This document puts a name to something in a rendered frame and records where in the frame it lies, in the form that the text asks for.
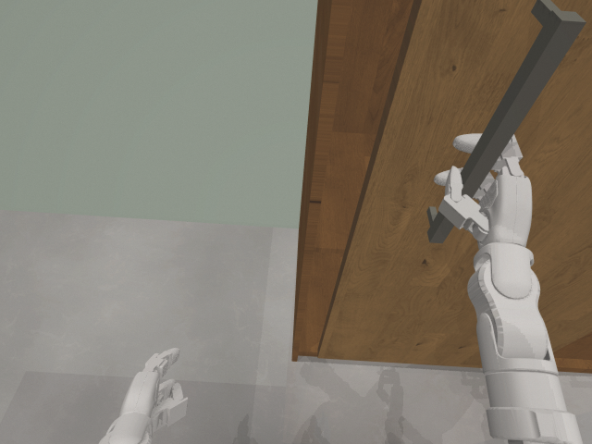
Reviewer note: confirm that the handle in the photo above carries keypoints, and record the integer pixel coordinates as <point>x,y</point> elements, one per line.
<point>560,29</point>

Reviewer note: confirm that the left robot hand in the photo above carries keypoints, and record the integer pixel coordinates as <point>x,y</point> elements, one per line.
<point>145,395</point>

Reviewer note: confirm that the left robot forearm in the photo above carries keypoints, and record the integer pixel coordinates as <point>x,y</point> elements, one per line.
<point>130,428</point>

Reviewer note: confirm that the wardrobe door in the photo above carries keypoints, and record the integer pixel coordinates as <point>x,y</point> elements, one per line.
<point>579,349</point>
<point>401,299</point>

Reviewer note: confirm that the right robot hand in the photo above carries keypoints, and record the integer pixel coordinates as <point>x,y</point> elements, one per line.
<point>506,200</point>

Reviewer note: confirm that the right robot forearm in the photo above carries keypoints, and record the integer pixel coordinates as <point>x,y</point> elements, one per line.
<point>525,396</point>

